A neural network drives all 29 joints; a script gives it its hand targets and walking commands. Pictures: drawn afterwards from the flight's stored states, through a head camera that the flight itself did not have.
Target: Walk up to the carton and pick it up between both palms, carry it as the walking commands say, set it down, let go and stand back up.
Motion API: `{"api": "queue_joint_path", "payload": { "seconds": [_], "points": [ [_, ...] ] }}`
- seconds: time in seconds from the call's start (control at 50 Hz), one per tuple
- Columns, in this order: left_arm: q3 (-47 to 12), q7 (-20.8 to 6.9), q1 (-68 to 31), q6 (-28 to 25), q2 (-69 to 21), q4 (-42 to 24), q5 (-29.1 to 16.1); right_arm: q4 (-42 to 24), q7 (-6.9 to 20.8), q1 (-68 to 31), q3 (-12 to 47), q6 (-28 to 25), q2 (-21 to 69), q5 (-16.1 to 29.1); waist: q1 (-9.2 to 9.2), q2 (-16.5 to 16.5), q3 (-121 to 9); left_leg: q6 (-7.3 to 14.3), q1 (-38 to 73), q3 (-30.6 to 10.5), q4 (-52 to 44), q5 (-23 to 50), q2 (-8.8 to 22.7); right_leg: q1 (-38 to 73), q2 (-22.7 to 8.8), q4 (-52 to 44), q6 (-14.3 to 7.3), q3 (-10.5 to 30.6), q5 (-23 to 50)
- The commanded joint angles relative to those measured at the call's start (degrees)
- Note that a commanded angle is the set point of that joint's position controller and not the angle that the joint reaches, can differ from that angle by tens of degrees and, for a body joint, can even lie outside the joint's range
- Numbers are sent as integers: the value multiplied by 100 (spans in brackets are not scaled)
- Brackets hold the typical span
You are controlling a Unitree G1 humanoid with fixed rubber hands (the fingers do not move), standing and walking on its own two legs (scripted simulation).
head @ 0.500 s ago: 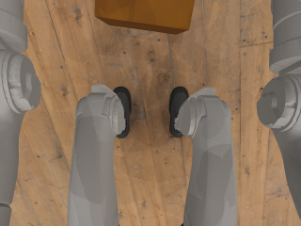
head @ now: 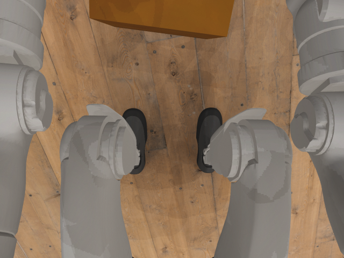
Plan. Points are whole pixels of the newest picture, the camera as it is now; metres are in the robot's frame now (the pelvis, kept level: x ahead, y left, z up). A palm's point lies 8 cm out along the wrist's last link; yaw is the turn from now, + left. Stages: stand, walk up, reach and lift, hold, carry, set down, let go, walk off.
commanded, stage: reach and lift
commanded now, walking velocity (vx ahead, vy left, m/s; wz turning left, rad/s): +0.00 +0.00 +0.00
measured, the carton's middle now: out of the picture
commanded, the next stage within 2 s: none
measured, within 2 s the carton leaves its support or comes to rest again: leaves its support in 1.84 s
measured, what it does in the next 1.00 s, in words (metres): stands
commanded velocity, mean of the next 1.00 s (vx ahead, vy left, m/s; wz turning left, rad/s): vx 0.00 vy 0.00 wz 0.00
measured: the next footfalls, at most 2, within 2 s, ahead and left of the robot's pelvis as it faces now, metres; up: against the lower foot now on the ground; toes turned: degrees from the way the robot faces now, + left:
none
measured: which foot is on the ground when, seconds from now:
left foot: down 0.00-1.00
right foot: down 0.00-1.00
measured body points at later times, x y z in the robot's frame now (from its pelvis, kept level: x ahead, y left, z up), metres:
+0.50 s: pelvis +0.01 +0.00 -0.03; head +0.39 +0.01 +0.18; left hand +0.58 +0.21 -0.23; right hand +0.57 -0.18 -0.23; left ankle +0.11 +0.11 -0.35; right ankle +0.12 -0.12 -0.35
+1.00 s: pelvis +0.00 +0.00 -0.03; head +0.39 +0.02 +0.18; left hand +0.58 +0.19 -0.23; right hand +0.57 -0.14 -0.23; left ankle +0.11 +0.11 -0.35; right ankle +0.12 -0.12 -0.35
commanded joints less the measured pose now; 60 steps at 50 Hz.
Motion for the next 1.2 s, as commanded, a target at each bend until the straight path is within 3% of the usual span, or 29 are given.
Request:
{"api": "queue_joint_path", "payload": {
  "seconds": [0.0, 0.04, 0.16, 0.18, 0.26, 0.32, 0.38, 0.44, 0.5, 0.6, 0.64, 0.66, 0.68, 0.72, 0.74, 0.84, 0.92, 0.98, 1.08, 1.16, 1.18],
  "points": [
    [-6, -54, -2235, -321, 952, -747, -105, -799, 15, -2042, 37, -327, -853, 96, -41, 243, -8187, -112, 3347, -221, -665, 2470, -62, 3397, 121, -523, 58, 84, 2484],
    [-27, -68, -2245, -352, 990, -566, -75, -503, 30, -1941, 24, -359, -898, 103, -19, 332, -7827, -136, 3185, -225, -610, 2352, -23, 3222, 102, -440, 47, 96, 2383],
    [-98, -47, -2221, -461, 1073, -643, -177, -595, 3, -2014, 147, -468, -1012, 256, 57, 281, -8038, -171, 3144, -255, -390, 2531, 12, 3323, 76, -175, 79, 127, 2581],
    [-101, -47, -2163, -471, 1117, -686, -209, -717, -7, -1983, 83, -475, -999, 234, -23, 224, -8045, -126, 3226, -293, -317, 2595, 9, 3181, 103, -153, 111, 118, 2558],
    [-81, 19, -2179, -514, 1038, -974, -195, -648, 2, -1814, 91, -520, -987, 304, 97, 510, -8013, -195, 3213, -317, -338, 2871, -18, 3132, 97, -98, 24, 93, 2816],
    [-207, -3, -1928, -500, 888, -788, -221, -316, 49, -1465, 154, -479, -865, 243, -57, 484, -7763, -227, 3144, -351, -321, 2835, 1, 2958, 98, -81, 34, 84, 2774],
    [-170, 12, -1856, -529, 861, -889, -256, -573, 60, -1587, 188, -535, -797, 275, 3, 325, -7990, -202, 3195, -357, -280, 2945, -47, 3062, 122, -76, 40, 115, 2875],
    [-236, 0, -1979, -479, 804, -768, -266, -564, 52, -1720, 163, -504, -801, 233, -62, 383, -7870, -211, 3178, -354, -313, 2754, -28, 3038, 107, -118, 36, 82, 2703],
    [-215, -6, -2038, -484, 727, -762, -234, -610, 46, -1856, 221, -506, -669, 276, 34, 313, -7731, -185, 2974, -324, -354, 2583, -46, 3021, 126, -150, 44, 115, 2574],
    [-241, 6, -2151, -478, 621, -535, -183, -346, 41, -1971, 213, -505, -658, 170, -16, 296, -7465, -191, 2869, -299, -407, 2306, -56, 3047, 139, -208, 45, 135, 2363],
    [-256, 15, -2132, -483, 576, -476, -155, -365, 26, -2066, 223, -532, -558, 198, 53, 280, -7408, -169, 2827, -326, -435, 2306, -60, 3037, 159, -197, 55, 137, 2372],
    [-301, 19, -2237, -502, 545, -566, -166, -379, 16, -2116, 184, -540, -537, 143, -34, 291, -7440, -164, 2861, -336, -430, 2297, -68, 3023, 164, -168, 60, 117, 2356],
    [-255, 46, -2354, -518, 572, -638, -101, -342, 5, -2096, 182, -542, -549, 148, 57, 315, -7474, -190, 2891, -316, -434, 2347, -65, 3078, 177, -183, 53, 135, 2437],
    [-274, 56, -2267, -506, 507, -473, -96, -214, -3, -2060, 138, -544, -546, 90, 8, 331, -7396, -190, 2862, -334, -460, 2281, -76, 3040, 186, -179, 57, 112, 2357],
    [-255, 66, -2261, -528, 484, -550, -38, -343, -2, -2139, 209, -559, -432, 110, 97, 302, -7430, -190, 2876, -314, -454, 2321, -114, 3050, 222, -194, 43, 133, 2369],
    [-369, 74, -2279, -540, 174, -474, -115, -283, -28, -2136, 152, -600, -307, -9, -46, 330, -7475, -193, 2950, -338, -446, 2404, -148, 3101, 261, -176, 58, 120, 2447],
    [-599, 22, -2465, -567, -116, -627, -194, -271, -4, -2090, 196, -611, 25, -53, -161, 352, -7473, -218, 2992, -326, -442, 2512, -176, 3133, 296, -203, 38, 142, 2588],
    [-663, -10, -2466, -594, -348, -675, -243, -393, 69, -2281, 365, -623, 363, 11, -37, 281, -7396, -177, 3046, -352, -446, 2522, -214, 2997, 315, -156, 59, 96, 2492],
    [-898, -150, -2784, -583, -1009, -717, -345, -438, 244, -2465, 580, -598, 1010, 65, -56, 299, -7176, -196, 2924, -323, -506, 2407, -225, 3022, 337, -187, 51, 96, 2475],
    [-1230, -549, -3207, -491, -2574, -734, -357, -611, 625, -2945, 822, -496, 2415, -67, -146, 255, -6847, -180, 2924, -300, -509, 2360, -296, 2972, 384, -199, 31, 101, 2419],
    [-1306, -702, -3352, -479, -3128, -864, -308, -647, 788, -3105, 852, -449, 2987, -73, -84, 310, -6768, -185, 2942, -245, -487, 2342, -337, 2883, 422, -189, 19, 85, 2338]
  ]
}}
